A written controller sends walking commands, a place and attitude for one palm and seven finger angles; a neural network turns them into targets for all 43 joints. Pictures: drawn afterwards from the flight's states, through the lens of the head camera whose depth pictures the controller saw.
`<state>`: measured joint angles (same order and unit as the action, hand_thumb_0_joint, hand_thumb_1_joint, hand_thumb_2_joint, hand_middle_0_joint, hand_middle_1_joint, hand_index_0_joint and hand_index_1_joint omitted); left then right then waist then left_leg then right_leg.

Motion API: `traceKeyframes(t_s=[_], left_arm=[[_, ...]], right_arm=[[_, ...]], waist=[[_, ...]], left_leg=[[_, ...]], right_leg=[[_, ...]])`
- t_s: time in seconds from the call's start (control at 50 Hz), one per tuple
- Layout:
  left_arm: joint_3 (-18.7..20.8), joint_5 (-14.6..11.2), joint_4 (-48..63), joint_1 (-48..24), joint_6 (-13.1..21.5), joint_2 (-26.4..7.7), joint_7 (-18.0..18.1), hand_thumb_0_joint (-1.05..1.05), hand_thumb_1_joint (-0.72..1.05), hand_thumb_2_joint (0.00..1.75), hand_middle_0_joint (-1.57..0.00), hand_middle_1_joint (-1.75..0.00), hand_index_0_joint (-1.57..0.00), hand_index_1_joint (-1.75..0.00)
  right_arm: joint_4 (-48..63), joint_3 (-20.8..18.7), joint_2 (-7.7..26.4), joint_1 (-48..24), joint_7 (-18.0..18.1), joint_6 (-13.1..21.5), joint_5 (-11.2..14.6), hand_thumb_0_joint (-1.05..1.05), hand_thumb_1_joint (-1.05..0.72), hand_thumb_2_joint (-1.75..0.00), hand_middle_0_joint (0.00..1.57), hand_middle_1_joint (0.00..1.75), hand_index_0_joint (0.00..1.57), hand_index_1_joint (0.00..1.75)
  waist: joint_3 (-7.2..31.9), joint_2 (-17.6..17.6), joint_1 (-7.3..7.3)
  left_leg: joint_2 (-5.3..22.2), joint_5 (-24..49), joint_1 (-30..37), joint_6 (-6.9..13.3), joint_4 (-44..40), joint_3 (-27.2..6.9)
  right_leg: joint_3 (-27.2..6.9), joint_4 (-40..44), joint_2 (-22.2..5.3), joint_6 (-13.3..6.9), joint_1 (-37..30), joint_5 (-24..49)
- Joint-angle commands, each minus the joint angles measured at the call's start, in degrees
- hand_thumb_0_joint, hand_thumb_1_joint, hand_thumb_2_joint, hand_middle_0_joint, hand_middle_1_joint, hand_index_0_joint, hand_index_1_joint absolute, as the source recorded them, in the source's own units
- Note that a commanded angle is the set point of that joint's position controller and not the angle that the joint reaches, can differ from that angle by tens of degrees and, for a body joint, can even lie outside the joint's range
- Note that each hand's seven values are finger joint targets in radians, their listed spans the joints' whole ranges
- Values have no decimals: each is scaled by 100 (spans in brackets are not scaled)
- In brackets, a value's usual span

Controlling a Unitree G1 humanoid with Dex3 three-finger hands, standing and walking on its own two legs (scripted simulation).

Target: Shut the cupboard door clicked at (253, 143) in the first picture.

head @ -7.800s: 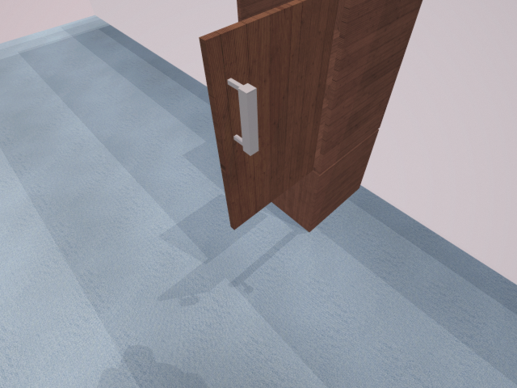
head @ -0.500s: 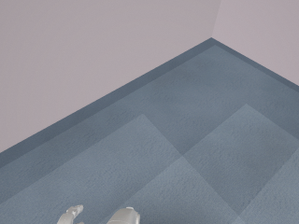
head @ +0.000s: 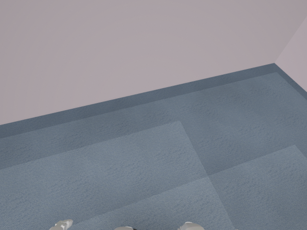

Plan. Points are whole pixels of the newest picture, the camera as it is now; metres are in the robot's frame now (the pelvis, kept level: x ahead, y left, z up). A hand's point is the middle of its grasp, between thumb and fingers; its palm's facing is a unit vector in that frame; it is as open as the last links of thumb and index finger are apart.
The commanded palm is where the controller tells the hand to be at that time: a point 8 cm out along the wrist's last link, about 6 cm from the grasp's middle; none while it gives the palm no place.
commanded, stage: walk to a spot facing it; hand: left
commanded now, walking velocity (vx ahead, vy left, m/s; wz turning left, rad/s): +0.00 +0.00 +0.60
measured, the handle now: out of the picture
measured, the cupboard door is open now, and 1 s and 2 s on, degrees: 90 90 90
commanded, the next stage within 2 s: none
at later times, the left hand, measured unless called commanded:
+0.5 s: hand out of the picture -0.01 +0.20 -0.19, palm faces +0.35 -0.91 -0.23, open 7.4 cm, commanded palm none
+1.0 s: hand out of the picture -0.04 +0.17 -0.16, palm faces +0.63 -0.75 -0.22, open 7.4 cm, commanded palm none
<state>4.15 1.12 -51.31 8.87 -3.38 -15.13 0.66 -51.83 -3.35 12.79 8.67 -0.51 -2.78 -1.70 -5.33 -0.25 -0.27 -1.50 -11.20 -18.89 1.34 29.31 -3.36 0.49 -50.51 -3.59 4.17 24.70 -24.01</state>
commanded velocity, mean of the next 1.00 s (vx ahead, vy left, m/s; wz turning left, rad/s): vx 0.09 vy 0.00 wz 0.60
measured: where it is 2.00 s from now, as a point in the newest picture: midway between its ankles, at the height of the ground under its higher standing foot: (100, 209)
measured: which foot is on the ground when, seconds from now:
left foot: down 0.00-0.10, up 0.12-0.40, down 0.42-0.76, up 0.78-1.00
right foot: up 0.00-0.08, down 0.10-0.42, up 0.44-0.74, down 0.76-1.00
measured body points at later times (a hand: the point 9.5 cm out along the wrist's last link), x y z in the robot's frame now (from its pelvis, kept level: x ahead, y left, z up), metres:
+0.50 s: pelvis +0.01 -0.01 -0.01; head +0.05 +0.03 +0.43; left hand -0.03 +0.25 -0.17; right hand +0.20 -0.22 -0.14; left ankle +0.00 +0.10 -0.74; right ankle +0.01 -0.15 -0.69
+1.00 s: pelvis +0.04 -0.01 +0.01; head +0.08 +0.02 +0.45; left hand -0.07 +0.20 -0.14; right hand +0.27 -0.18 -0.13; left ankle -0.02 +0.09 -0.68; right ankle +0.09 -0.15 -0.74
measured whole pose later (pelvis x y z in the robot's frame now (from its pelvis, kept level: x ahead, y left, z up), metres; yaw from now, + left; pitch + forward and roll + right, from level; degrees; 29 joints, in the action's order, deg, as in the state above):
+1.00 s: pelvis +0.04 -0.01 +0.01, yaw +40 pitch +1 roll +1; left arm 2.5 1.6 -52.9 14.5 1.5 -10.8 0.3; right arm -53.6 -5.2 14.6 9.6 -3.2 -4.4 -1.7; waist -4.7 -0.7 -0.7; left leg 2.4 -19.8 -29.0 -3.4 54.8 3.1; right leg 11.1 -22.7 -7.3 2.8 7.1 -15.8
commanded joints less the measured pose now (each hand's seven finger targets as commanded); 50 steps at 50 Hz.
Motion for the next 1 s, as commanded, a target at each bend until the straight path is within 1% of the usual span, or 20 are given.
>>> traceKeyframes(t_s=[0.0, 0.04, 0.08, 0.12, 0.18, 0.28, 0.34, 0.36, 0.38, 0.4, 0.42, 0.44, 0.5, 0.64, 0.7, 0.72, 0.74, 0.78, 0.82, 0.98], left_arm=[[68, -36, 392, 328, 190, -322, 10, 0, 90, 90, -20, -30, -20, -30], [149, -34, 301, 779, 268, -537, 53, 0, 90, 90, -20, -30, -20, -30], [269, 79, 416, 759, 333, -1310, 126, 0, 90, 90, -20, -30, -20, -30], [128, 27, 601, 9, 345, -778, 145, 0, 90, 90, -20, -30, -20, -30], [48, 2, 560, 13, 386, -558, 132, 0, 90, 90, -20, -30, -20, -30], [160, 59, 293, 717, 402, -866, 122, 0, 90, 90, -20, -30, -20, -30], [209, 11, 234, 673, 374, -985, 70, 0, 90, 90, -20, -30, -20, -30], [211, -32, 270, 535, 356, -937, 48, 0, 90, 90, -20, -30, -20, -30], [163, -56, 423, 527, 328, -658, 12, 0, 90, 90, -20, -30, -20, -30], [33, -87, 677, 142, 297, -270, 6, 0, 90, 90, -20, -30, -20, -30], [42, -39, 748, -165, 216, -445, 40, 0, 90, 90, -20, -30, -20, -30], [63, -29, 719, -275, 190, -421, 51, 0, 90, 90, -20, -30, -20, -30], [85, -6, 446, -57, 145, -344, -17, 0, 90, 90, -20, -30, -20, -30], [58, -30, 433, 109, 164, -271, -6, 0, 90, 90, -20, -30, -20, -30], [125, -38, 318, 682, 257, -418, 31, 0, 90, 90, -20, -30, -20, -30], [222, 29, 299, 932, 317, -797, 70, 0, 90, 90, -20, -30, -20, -30], [300, 100, 343, 970, 347, -1259, 82, 0, 90, 90, -20, -30, -20, -30], [205, 21, 570, 228, 347, -974, 110, 0, 90, 90, -20, -30, -20, -30], [119, -4, 525, 72, 444, -678, 61, 0, 90, 90, -20, -30, -20, -30], [192, 69, -109, 1196, 650, -808, -24, 0, 90, 90, -20, -30, -20, -30]], right_arm=[[421, -375, 1254, -126, 63, 63, 12, 0, -90, -90, 20, 30, 20, 30], [505, -358, 1052, -300, 43, 45, 80, 0, -90, -90, 20, 30, 20, 30], [705, -315, 639, -338, -16, 57, 121, 0, -90, -90, 20, 30, 20, 30], [517, -342, 740, -121, -90, -9, 46, 0, -90, -90, 20, 30, 20, 30], [391, -279, 574, -124, -129, -68, 83, 0, -90, -90, 20, 30, 20, 30], [498, -121, 314, -578, -151, 43, 131, 0, -90, -90, 20, 30, 20, 30], [415, -118, 445, -214, -126, 95, 115, 0, -90, -90, 20, 30, 20, 30], [321, -179, 621, 151, -119, 128, 99, 0, -90, -90, 20, 30, 20, 30], [293, -307, 1157, 500, -88, 176, 60, 0, -90, -90, 20, 30, 20, 30], [216, -450, 1680, 971, -4, 165, 51, 0, -90, -90, 20, 30, 20, 30], [69, -435, 1699, 1168, 43, 133, 44, 0, -90, -90, 20, 30, 20, 30], [144, -398, 1552, 908, 78, 155, 27, 0, -90, -90, 20, 30, 20, 30], [344, -290, 1193, 84, 143, 176, 24, 0, -90, -90, 20, 30, 20, 30], [385, -347, 1254, -76, 98, 93, -6, 0, -90, -90, 20, 30, 20, 30], [487, -361, 1133, -360, 65, 59, 58, 0, -90, -90, 20, 30, 20, 30], [573, -326, 829, -354, 36, 45, 104, 0, -90, -90, 20, 30, 20, 30], [712, -271, 538, -439, 2, 64, 104, 0, -90, -90, 20, 30, 20, 30], [707, -328, 796, -347, -107, 21, 22, 0, -90, -90, 20, 30, 20, 30], [448, -323, 722, -281, -183, -28, -20, 0, -90, -90, 20, 30, 20, 30], [641, -89, 222, -1099, -328, 192, 63, 0, -90, -90, 20, 30, 20, 30]], waist=[[772, 1001, 27], [865, 478, 282], [699, -1849, 418], [423, -1037, -39], [453, -1423, -65], [838, -1074, 325], [874, -1075, 124], [1003, -731, -121], [1317, 554, -289], [1342, 1847, -591], [1348, 1153, -618], [1161, 835, -519], [756, 991, -154], [757, 921, -61], [833, 609, 255], [869, -405, 405], [707, -1963, 527], [354, -1086, 122], [243, -1301, -30], [488, -1026, 502]], left_leg=[[1201, -67, 41, 646, -937, -1658], [766, -360, -707, 303, -382, -1437], [-309, -2180, -1801, -381, 2399, 121], [157, -1599, -1487, -322, 3731, -50], [318, -1346, -1479, -517, 3609, 321], [212, -1475, -857, -507, 1418, 884], [66, -612, 106, -387, 250, 1057], [159, 190, 865, -295, -354, 868], [1237, 1574, 1874, 152, -550, -569], [2498, 3799, 2210, 1076, -729, -2217], [2601, 3426, 2030, 1337, -640, -2033], [2264, 2201, 1528, 1210, -799, -1803], [1557, 1073, 833, 753, -965, -1207], [1312, 271, 301, 722, -974, -1542], [921, 14, -508, 410, -441, -1428], [317, -1056, -1399, 58, 466, -935], [-375, -2154, -2089, -373, 2111, 162], [208, -1730, -1864, -299, 3589, -58], [415, -1014, -1847, -410, 4098, 136], [451, -1061, -1512, -426, 1395, 938]], right_leg=[[129, 1237, 274, -89, -895, 241], [-54, 2722, 80, -182, -2084, 802], [-2395, 4022, -2418, -1190, -2063, 215], [-1343, 3746, -1892, -1262, -1172, 626], [-172, 3215, -1455, -1054, -1650, 2867], [181, 2424, -1635, -1028, -2589, 4441], [531, 1853, -1577, -713, -2093, 4231], [746, 1258, -1502, -469, -1574, 3749], [1009, 135, -957, -86, -382, 1929], [779, -1091, -319, 191, 857, -1461], [81, -1649, -386, 54, 927, -1375], [-18, -1706, -408, 9, 895, -992], [-80, -1354, -307, 34, 654, -123], [127, 650, 155, -54, -463, -34], [157, 2323, 191, -120, -1855, 879], [-805, 3368, -685, -363, -2618, 58], [-2488, 4121, -2194, -1003, -2514, -787], [-1877, 4295, -2282, -1212, -1351, -1190], [-881, 4056, -1621, -882, -1389, -297], [364, 3474, -1788, -878, -2853, 2029]])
